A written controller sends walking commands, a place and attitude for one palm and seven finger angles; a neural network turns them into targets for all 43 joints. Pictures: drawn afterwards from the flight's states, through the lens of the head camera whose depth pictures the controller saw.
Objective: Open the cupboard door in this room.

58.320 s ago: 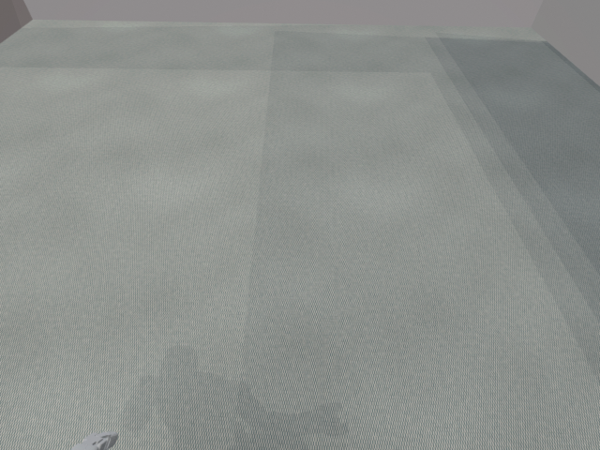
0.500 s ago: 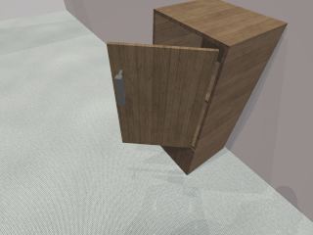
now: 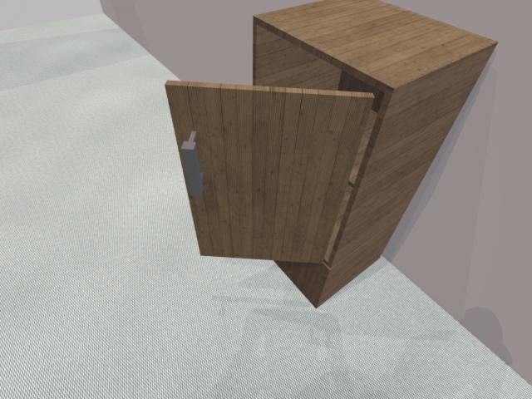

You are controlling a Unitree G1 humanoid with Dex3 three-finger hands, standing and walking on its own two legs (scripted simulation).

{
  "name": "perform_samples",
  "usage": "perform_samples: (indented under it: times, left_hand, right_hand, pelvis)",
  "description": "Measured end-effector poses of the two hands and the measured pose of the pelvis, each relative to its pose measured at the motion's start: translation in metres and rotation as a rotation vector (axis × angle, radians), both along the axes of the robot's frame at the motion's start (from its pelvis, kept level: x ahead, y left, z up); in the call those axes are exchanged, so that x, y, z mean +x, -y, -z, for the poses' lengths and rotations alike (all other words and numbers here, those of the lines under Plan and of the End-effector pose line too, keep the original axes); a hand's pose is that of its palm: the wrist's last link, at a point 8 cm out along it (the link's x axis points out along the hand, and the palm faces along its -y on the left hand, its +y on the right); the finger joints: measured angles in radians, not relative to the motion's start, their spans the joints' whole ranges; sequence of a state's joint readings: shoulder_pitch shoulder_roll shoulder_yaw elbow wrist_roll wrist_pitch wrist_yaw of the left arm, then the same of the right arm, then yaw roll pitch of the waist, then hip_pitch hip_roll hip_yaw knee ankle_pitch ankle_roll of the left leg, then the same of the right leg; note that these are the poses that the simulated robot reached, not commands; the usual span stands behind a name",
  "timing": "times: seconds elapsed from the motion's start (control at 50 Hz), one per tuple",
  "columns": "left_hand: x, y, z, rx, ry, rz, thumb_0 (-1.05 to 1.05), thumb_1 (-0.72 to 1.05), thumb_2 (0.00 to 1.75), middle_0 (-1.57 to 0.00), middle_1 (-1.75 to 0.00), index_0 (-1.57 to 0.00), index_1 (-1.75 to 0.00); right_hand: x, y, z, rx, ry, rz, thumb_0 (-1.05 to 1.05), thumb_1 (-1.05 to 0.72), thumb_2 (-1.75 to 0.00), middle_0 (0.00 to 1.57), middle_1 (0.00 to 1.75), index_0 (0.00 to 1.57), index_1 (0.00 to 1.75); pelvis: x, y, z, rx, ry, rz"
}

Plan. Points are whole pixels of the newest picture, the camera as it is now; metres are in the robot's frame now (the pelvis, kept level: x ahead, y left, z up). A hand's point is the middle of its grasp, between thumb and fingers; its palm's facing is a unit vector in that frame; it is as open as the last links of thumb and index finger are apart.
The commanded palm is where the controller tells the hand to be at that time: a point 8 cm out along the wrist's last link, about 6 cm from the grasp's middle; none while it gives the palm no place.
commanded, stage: come to a stop and stand still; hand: left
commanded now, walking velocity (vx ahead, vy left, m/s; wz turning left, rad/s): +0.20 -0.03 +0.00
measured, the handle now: (195, 163) +0.58 +0.20 +0.00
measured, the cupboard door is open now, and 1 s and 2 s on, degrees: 49 49 49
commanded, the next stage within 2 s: look again from close up in 0.96 s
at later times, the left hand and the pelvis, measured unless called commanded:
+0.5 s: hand out of the picture +0.07 +0.18 -0.17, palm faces +0.04 -0.97 -0.23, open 7.3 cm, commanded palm none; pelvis +0.04 -0.01 +0.01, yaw +0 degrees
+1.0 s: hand out of the picture +0.02 +0.13 -0.17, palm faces +0.03 -0.98 -0.18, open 7.3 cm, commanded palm none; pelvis +0.02 -0.03 +0.01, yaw +0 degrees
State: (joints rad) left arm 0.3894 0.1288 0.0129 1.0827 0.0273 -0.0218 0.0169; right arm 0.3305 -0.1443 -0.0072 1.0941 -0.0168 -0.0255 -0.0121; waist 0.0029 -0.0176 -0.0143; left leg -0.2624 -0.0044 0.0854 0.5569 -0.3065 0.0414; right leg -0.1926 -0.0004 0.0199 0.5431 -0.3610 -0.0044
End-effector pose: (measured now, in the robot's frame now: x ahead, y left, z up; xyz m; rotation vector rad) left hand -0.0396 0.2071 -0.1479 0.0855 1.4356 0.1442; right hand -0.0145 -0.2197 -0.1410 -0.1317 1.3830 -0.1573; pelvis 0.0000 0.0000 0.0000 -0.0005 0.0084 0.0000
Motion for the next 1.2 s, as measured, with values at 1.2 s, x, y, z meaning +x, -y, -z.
perform_samples:
  times: [1.2]
  left_hand:
    - [0.030,0.028,-0.007,0.027,0.007,0.035,0.01,0.91,0.90,-0.20,-0.30,-0.20,-0.30]
  right_hand:
    - [0.015,0.016,0.002,0.030,-0.001,0.005,0.00,-0.91,-0.90,0.19,0.30,0.20,0.30]
  pelvis:
    - [0.014,0.025,-0.005,-0.004,0.035,-0.020]
